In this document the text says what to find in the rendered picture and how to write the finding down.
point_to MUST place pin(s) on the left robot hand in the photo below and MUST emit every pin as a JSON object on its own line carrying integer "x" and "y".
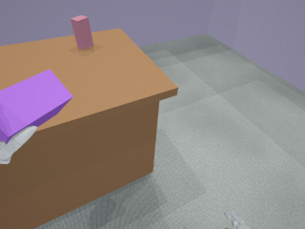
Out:
{"x": 17, "y": 141}

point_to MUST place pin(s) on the table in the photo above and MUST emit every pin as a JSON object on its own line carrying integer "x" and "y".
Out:
{"x": 104, "y": 137}

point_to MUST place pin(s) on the right robot hand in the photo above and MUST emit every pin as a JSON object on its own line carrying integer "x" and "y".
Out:
{"x": 236, "y": 221}

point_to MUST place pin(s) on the sponge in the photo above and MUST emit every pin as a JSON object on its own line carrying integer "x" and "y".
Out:
{"x": 31, "y": 102}

